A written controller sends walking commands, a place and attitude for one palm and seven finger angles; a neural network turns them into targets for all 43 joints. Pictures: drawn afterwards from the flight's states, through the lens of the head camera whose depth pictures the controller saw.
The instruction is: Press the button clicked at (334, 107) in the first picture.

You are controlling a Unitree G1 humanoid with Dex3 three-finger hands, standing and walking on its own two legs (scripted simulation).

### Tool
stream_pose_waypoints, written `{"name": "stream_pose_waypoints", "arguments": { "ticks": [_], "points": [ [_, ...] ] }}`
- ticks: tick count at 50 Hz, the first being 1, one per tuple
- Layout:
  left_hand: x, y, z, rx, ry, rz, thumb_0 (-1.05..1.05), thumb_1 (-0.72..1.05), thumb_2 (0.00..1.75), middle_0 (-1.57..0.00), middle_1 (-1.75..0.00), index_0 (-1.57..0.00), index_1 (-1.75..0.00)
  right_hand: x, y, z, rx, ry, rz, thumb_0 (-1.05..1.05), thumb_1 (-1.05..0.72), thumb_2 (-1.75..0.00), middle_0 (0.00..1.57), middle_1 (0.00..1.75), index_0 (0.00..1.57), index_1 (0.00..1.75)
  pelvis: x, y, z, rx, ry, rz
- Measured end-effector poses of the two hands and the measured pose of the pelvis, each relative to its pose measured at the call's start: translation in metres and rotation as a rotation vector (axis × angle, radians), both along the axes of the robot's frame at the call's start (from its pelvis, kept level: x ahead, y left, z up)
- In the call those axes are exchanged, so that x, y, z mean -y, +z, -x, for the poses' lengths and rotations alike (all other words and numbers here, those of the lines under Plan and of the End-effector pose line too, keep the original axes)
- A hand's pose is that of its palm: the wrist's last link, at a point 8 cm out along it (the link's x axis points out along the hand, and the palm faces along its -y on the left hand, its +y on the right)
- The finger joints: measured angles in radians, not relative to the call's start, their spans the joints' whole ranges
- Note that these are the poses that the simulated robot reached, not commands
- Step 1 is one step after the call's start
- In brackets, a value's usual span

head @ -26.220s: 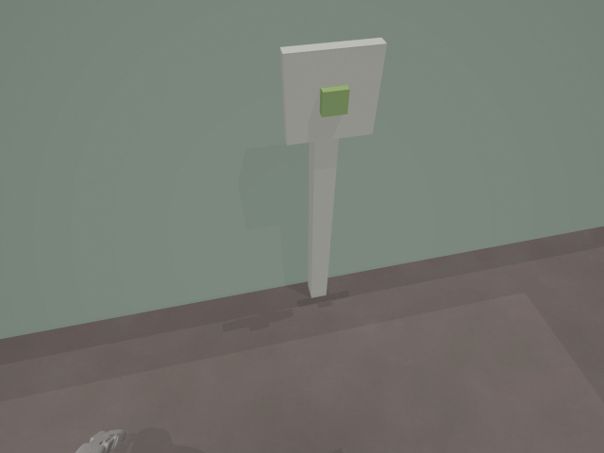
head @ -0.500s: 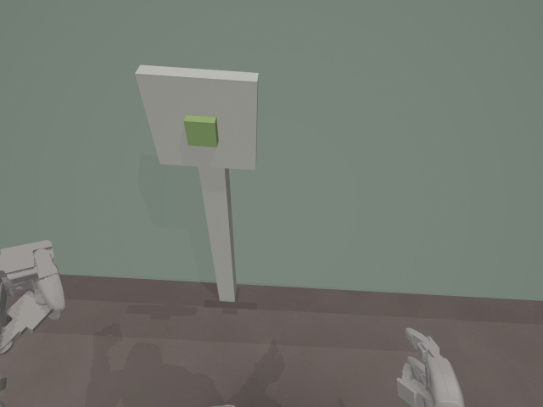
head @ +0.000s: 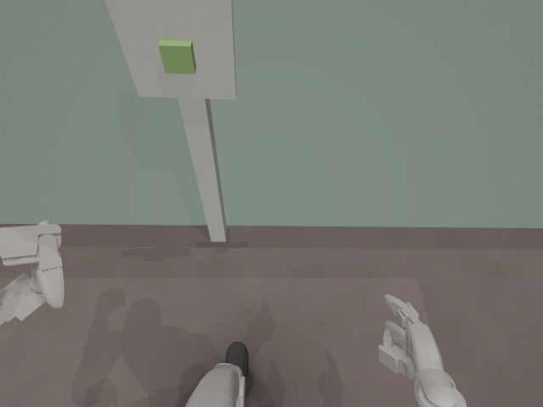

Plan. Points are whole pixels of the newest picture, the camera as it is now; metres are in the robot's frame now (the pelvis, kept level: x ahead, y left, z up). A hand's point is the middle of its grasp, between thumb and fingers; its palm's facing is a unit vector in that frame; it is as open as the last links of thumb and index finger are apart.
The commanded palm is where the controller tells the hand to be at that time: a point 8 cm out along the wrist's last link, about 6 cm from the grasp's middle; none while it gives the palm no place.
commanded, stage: stop stepping back and stand still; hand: left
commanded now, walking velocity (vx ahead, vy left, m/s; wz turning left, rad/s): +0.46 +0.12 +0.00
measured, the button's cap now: (178, 55) +0.67 +0.23 +0.09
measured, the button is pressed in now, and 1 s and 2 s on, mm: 0 0 0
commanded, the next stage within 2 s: let the arm hang, fingers relaxed in 0.88 s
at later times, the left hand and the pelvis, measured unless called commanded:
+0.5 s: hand out of the picture +0.09 +0.26 +0.20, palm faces +0.36 -0.81 -0.47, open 3.1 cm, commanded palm +0.03 +0.30 +0.19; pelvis -0.09 +0.02 +0.02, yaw +1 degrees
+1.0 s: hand out of the picture +0.08 +0.26 +0.18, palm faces +0.35 -0.76 -0.54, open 3.1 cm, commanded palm none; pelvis -0.11 +0.02 +0.00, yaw +2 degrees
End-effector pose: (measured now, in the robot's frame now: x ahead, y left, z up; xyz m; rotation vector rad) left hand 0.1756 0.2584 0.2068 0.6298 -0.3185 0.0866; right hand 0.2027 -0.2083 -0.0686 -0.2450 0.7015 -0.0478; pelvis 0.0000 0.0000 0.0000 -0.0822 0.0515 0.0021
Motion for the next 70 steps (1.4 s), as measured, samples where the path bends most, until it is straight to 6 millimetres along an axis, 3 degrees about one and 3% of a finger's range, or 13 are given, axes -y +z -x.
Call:
{"name": "stream_pose_waypoints", "arguments": {
  "ticks": [6,12,16,21,29,37,45,49,51,55,58,61,70],
  "points": [
    [-0.027,0.013,0.06,0.102,0.158,0.033,0.01,0.88,0.9,-1.31,-1.49,-1.31,-1.5,0.023,0.015,0.048,-0.007,-0.104,0.046,0.01,-0.9,-0.9,0.2,0.3,0.2,0.3,0.0,0.005,0.004,0.026,-0.002,-0.05],
    [-0.067,-0.036,0.076,0.059,0.39,0.274,0.01,0.89,0.9,-1.31,-1.5,-1.31,-1.5,0.026,0.02,0.074,-0.004,-0.103,0.126,0.01,-0.9,-0.9,0.2,0.3,0.2,0.3,-0.018,0.009,0.025,0.048,0.032,-0.064],
    [-0.056,-0.041,0.081,0.013,0.311,0.291,0.02,0.89,0.9,-1.31,-1.5,-1.3,-1.5,0.009,0.033,0.089,0.057,-0.073,0.119,0.02,-0.9,-0.9,0.2,0.3,0.2,0.3,-0.023,0.011,0.05,0.066,0.013,-0.078],
    [-0.035,-0.005,0.101,0.071,0.168,0.189,0.02,0.89,0.9,-1.31,-1.5,-1.3,-1.5,-0.016,0.042,0.112,0.108,-0.046,0.044,0.01,-0.9,-0.9,0.2,0.3,0.2,0.3,-0.02,0.018,0.074,0.06,0.016,-0.065],
    [-0.048,0.001,0.148,0.066,0.241,0.144,0.01,0.89,0.9,-1.31,-1.5,-1.31,-1.5,-0.017,0.018,0.15,-0.009,-0.042,0.014,0.01,-0.9,-0.9,0.21,0.31,0.2,0.3,-0.019,0.016,0.103,0.051,0.002,-0.081],
    [-0.065,-0.032,0.143,0.094,0.293,0.284,0.02,0.89,0.9,-1.31,-1.5,-1.31,-1.5,0.001,0.009,0.174,-0.029,-0.092,0.145,0.01,-0.9,-0.9,0.21,0.3,0.2,0.3,-0.039,0.002,0.105,0.049,0.046,-0.065],
    [-0.05,0.007,0.135,0.108,0.187,0.077,0.02,0.89,0.9,-1.31,-1.5,-1.31,-1.5,-0.02,0.006,0.177,-0.003,-0.091,0.005,0.01,-0.9,-0.9,0.2,0.3,0.2,0.3,-0.03,0.008,0.109,0.074,0.031,-0.081],
    [-0.039,0.005,0.14,0.069,0.19,0.013,0.02,0.89,0.9,-1.31,-1.5,-1.31,-1.5,-0.02,-0.012,0.17,-0.026,-0.07,-0.037,0.01,-0.9,-0.9,0.2,0.3,0.2,0.3,-0.023,-0.001,0.107,0.071,0.019,-0.084],
    [-0.046,-0.024,0.132,-0.047,0.223,0.038,0.01,0.89,0.9,-1.3,-1.49,-1.3,-1.5,-0.017,-0.023,0.167,-0.078,-0.038,-0.057,0.01,-0.9,-0.9,0.2,0.3,0.2,0.3,-0.024,0.001,0.107,0.057,0.052,-0.084],
    [-0.065,-0.145,0.126,-0.502,0.417,0.267,0.0,0.89,0.9,-1.26,-1.46,-1.27,-1.47,-0.011,-0.044,0.17,-0.212,-0.004,-0.064,0.01,-0.9,-0.9,0.2,0.3,0.2,0.3,-0.027,0.001,0.106,0.047,0.097,-0.103],
    [-0.049,-0.239,0.151,-0.855,0.475,0.402,0.01,0.9,0.9,-1.2,-1.4,-1.2,-1.4,-0.009,-0.053,0.182,-0.267,-0.011,-0.042,0.01,-0.9,-0.9,0.2,0.3,0.2,0.3,-0.03,-0.005,0.106,0.061,0.103,-0.093],
    [-0.015,-0.306,0.196,-1.172,0.466,0.496,0.01,0.91,0.9,-1.11,-1.31,-1.11,-1.32,-0.008,-0.054,0.203,-0.343,-0.03,-0.008,0.01,-0.9,-0.9,0.2,0.3,0.2,0.3,-0.03,-0.005,0.108,0.077,0.091,-0.091],
    [-0.026,-0.325,0.293,-1.476,0.651,0.514,0.02,0.9,0.9,-0.8,-1.04,-0.82,-0.99,-0.011,-0.056,0.263,-0.593,-0.057,0.012,0.01,-0.91,-0.9,0.2,0.3,0.2,0.3,-0.028,0.013,0.108,0.062,0.096,-0.076]
  ]
}}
